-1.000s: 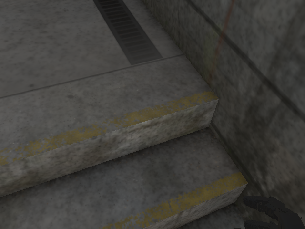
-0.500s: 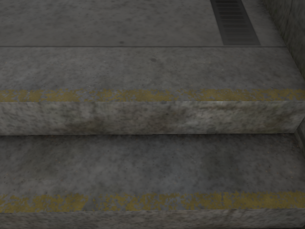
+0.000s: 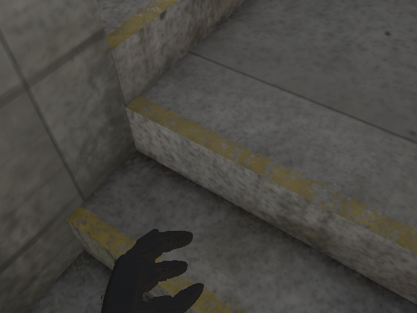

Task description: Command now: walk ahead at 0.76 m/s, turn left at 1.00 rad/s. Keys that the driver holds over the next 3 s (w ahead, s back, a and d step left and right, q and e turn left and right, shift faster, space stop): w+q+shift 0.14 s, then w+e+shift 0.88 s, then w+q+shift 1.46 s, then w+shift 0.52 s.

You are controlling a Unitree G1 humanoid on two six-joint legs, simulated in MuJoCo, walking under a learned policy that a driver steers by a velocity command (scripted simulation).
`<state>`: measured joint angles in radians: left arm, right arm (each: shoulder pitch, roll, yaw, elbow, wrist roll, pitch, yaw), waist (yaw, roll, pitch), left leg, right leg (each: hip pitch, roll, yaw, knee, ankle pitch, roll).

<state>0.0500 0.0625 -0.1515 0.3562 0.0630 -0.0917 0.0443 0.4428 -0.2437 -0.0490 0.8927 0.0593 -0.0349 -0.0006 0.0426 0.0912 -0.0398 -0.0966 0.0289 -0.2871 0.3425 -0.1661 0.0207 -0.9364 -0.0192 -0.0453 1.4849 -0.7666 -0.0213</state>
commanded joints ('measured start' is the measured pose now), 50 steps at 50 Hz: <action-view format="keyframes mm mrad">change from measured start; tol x64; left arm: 1 644 523 252 188 -24 -16 47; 50 313 219 156 172 -73 39 -78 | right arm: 1 -410 -96 -35 -304 -56 -103 21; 50 -483 58 62 -388 -107 -74 -47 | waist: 1 284 -709 -417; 19 -98 174 -362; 36 240 190 -113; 40 87 -733 293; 50 16 -50 109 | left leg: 1 -550 -175 -41 1043 409 53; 7 -793 -54 135 1653 22 31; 15 24 -106 444 333 -39 -61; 20 306 645 -717 -77 118 218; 33 -382 230 588 -421 439 57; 36 70 358 532 16 1480 149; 39 -655 -86 269 967 -308 116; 50 -938 -58 295 1438 -88 -20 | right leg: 1 1167 -188 705 -915 -38 -174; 13 370 -139 144 -1145 193 -155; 25 -294 66 212 1224 334 10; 36 472 56 -35 -55 -150 -115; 40 462 -45 1165 -1441 -541 -341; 50 512 5 679 -1116 354 -270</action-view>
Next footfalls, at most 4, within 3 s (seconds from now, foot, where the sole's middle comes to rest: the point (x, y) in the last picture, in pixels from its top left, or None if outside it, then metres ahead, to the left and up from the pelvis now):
0.02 right None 0.11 -0.16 -0.62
0.36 left None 0.25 0.20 -0.63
0.74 right None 0.33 -0.16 -0.45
1.26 left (313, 140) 0.74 -0.18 -0.27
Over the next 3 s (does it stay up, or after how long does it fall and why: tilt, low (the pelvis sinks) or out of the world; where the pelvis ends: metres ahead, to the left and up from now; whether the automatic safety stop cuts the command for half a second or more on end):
stays up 1.54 -0.16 0.52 its command is cut before an obstacle after 0.2 s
